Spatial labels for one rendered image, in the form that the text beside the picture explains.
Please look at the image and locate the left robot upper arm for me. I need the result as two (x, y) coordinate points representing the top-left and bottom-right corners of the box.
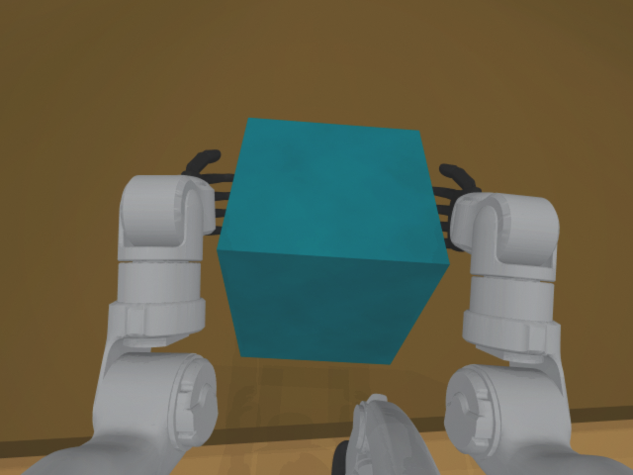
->
(21, 352), (218, 475)

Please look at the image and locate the right robot forearm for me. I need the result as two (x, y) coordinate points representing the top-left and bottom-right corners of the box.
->
(450, 192), (572, 440)

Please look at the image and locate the right robot hand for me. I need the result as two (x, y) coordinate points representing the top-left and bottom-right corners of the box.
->
(432, 163), (482, 251)

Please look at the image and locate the robot right shin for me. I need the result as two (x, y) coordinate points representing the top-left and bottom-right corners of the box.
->
(345, 394), (388, 475)

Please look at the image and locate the right robot upper arm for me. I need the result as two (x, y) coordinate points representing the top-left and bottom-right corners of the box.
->
(444, 364), (633, 475)

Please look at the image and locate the robot right thigh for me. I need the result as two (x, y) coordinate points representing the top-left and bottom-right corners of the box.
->
(352, 400), (440, 475)

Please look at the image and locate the left robot forearm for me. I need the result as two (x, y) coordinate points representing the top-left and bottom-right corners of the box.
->
(93, 175), (216, 428)

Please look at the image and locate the left robot hand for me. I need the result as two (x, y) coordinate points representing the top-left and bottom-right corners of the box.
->
(181, 149), (234, 236)

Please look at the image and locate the carton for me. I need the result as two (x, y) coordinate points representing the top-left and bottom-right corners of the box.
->
(217, 118), (450, 365)

